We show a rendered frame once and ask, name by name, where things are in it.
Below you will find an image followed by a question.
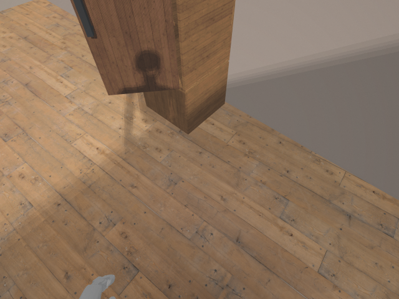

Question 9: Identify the cupboard door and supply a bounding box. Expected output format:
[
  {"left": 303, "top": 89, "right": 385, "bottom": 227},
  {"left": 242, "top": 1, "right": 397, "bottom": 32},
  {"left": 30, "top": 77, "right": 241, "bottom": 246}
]
[{"left": 70, "top": 0, "right": 180, "bottom": 95}]

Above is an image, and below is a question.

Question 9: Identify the robot left hand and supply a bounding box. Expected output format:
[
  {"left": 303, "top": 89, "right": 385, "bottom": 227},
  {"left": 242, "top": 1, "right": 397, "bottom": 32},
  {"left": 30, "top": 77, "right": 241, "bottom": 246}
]
[{"left": 79, "top": 275, "right": 116, "bottom": 299}]

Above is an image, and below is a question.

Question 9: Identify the handle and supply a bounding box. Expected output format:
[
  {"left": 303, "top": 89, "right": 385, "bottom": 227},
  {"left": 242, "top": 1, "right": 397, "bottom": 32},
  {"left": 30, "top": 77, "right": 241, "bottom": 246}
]
[{"left": 73, "top": 0, "right": 94, "bottom": 37}]

